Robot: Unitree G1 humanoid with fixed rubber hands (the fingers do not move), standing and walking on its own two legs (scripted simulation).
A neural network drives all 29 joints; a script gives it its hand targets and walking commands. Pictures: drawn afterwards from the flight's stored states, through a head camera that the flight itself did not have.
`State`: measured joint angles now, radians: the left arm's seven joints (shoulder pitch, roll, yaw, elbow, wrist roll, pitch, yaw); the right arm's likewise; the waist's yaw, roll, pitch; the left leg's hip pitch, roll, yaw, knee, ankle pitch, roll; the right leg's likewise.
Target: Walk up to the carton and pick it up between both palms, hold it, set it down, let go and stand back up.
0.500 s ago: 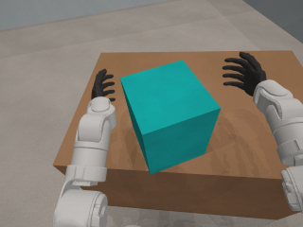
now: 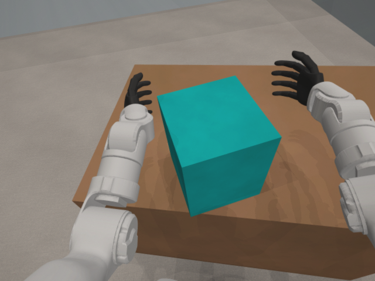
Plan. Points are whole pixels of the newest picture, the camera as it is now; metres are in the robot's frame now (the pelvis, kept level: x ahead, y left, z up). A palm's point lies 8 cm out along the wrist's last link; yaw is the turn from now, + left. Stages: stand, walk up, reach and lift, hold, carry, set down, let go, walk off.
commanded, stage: reach and lift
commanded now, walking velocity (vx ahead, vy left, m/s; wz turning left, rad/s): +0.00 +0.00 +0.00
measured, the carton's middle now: (212, 148) +0.42 +0.05 -0.01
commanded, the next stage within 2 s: none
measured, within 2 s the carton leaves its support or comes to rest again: neither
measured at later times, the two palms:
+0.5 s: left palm (138, 137) +0.38 +0.21 +0.07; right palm (288, 110) +0.48 -0.12 +0.09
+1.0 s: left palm (143, 145) +0.39 +0.21 +0.03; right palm (282, 115) +0.51 -0.12 +0.05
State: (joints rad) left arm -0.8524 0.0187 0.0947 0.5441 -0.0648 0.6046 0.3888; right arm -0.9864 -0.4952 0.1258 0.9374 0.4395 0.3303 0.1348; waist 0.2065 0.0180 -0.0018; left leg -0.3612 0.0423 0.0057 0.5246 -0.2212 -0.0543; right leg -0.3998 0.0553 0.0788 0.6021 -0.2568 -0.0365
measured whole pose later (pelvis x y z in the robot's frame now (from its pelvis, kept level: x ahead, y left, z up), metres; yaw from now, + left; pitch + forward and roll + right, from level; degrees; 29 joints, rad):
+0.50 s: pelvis +0.01 +0.00 +0.00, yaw +0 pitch +10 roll +2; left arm -0.76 0.02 0.12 0.87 -0.06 0.19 0.32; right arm -0.99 -0.37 0.13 1.19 0.38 0.07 0.11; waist 0.21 0.02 -0.08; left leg -0.49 0.04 0.01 0.52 -0.21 -0.06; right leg -0.53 0.06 0.08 0.60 -0.25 -0.04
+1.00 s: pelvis +0.02 +0.00 -0.01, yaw +0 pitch +20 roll +2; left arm -0.70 0.02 0.13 1.00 -0.07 -0.14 0.25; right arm -0.99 -0.34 0.15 1.27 0.35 -0.16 0.10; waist 0.21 0.02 -0.17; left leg -0.66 0.04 0.01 0.52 -0.21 -0.06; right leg -0.70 0.06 0.08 0.60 -0.24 -0.04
